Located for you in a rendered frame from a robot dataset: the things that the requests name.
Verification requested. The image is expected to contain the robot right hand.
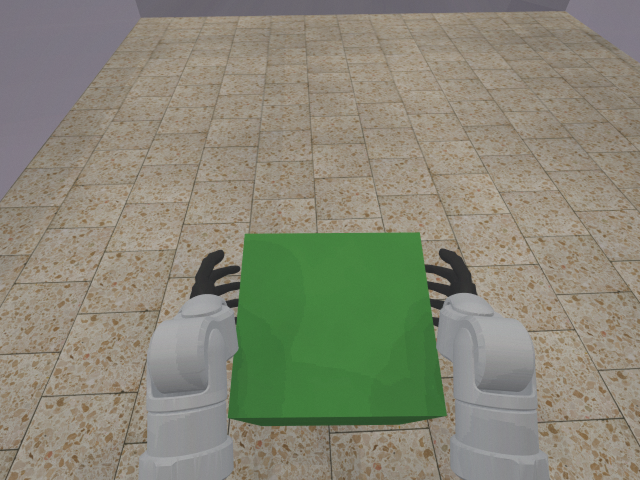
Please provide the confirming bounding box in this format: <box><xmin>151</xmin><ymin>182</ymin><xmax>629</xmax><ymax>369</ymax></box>
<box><xmin>425</xmin><ymin>248</ymin><xmax>477</xmax><ymax>327</ymax></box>

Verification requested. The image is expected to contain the robot left hand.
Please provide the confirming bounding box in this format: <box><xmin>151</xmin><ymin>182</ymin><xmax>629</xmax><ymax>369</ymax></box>
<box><xmin>189</xmin><ymin>250</ymin><xmax>240</xmax><ymax>324</ymax></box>

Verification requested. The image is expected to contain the right robot forearm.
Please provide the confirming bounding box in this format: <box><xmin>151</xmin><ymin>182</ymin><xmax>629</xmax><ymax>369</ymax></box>
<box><xmin>436</xmin><ymin>293</ymin><xmax>550</xmax><ymax>480</ymax></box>

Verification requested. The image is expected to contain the carton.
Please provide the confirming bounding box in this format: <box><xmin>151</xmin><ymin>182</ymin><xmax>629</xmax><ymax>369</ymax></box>
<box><xmin>228</xmin><ymin>232</ymin><xmax>447</xmax><ymax>426</ymax></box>

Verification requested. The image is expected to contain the left robot forearm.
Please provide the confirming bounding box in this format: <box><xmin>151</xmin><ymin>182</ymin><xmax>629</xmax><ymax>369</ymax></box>
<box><xmin>138</xmin><ymin>294</ymin><xmax>239</xmax><ymax>480</ymax></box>

